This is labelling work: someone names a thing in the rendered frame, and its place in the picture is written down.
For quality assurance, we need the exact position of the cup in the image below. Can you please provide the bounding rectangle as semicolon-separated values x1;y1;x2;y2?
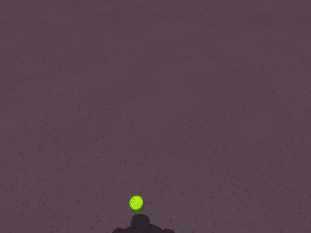
129;196;143;214

